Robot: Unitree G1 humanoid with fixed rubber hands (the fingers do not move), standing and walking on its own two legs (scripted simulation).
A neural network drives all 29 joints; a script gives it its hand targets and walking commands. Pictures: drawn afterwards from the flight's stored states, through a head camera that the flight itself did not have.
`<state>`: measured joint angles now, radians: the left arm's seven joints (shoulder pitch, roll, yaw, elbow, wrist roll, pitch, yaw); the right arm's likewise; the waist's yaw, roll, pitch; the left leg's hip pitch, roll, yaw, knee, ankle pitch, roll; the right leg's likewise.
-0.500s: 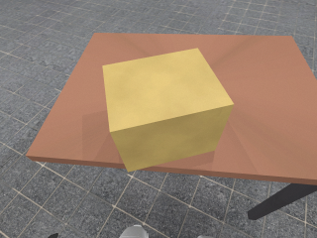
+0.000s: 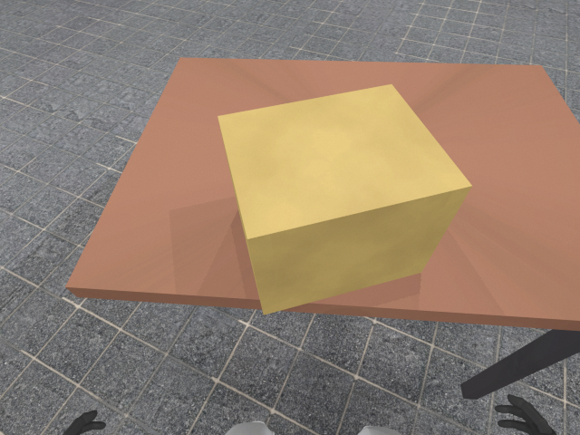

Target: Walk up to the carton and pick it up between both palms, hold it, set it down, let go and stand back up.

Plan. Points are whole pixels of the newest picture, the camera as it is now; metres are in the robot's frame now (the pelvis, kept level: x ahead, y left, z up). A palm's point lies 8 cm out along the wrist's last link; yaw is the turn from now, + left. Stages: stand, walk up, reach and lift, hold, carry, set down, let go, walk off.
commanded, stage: walk up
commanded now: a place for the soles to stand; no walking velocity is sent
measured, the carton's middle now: (327, 200) +0.42 -0.02 +0.07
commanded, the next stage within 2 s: stand in 1.38 s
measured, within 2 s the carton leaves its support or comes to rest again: neither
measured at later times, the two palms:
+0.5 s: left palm out of the picture +0.06 +0.32 -0.09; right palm out of the picture +0.07 -0.30 -0.08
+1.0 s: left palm out of the picture +0.11 +0.32 -0.08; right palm out of the picture +0.08 -0.30 -0.08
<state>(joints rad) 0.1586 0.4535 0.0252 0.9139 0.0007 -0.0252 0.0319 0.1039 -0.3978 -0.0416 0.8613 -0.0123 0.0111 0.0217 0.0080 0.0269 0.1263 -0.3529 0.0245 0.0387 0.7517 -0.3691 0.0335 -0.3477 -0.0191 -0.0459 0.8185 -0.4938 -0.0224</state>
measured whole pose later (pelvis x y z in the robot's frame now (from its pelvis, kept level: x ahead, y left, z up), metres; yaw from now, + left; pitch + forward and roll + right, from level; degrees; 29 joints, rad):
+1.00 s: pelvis +0.00 +0.01 +0.03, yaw -2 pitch -2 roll +0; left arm 0.08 0.40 -0.01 1.07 0.01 -0.03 0.01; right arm 0.06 -0.38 -0.03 1.08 0.00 0.02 0.02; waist -0.01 0.00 0.06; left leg -0.19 0.01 0.08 0.42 -0.21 0.03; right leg -0.17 -0.04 -0.01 0.42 -0.22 0.03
